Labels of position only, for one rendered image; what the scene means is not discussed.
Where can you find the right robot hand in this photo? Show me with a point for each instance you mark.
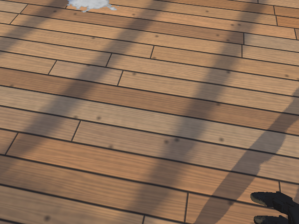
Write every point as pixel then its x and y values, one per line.
pixel 281 202

